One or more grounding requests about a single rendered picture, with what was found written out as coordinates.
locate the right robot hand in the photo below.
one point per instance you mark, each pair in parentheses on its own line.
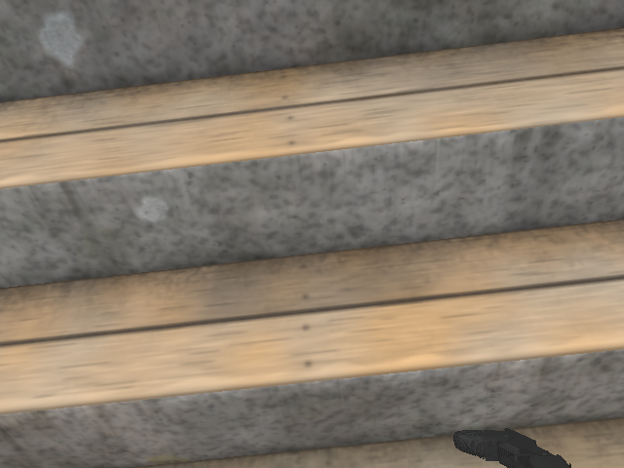
(509,447)

